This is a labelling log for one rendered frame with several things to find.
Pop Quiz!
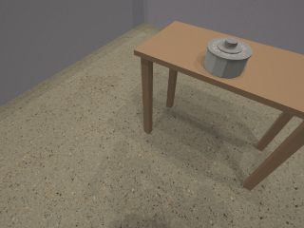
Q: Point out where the table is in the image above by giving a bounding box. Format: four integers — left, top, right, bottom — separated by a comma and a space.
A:
134, 21, 304, 191

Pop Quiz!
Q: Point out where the pot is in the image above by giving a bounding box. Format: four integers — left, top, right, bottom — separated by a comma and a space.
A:
204, 50, 249, 79

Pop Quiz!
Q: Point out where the lid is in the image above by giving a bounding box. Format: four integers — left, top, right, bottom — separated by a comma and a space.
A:
207, 37, 253, 62

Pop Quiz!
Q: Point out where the knob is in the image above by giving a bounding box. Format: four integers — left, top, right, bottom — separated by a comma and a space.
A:
224, 37, 238, 48

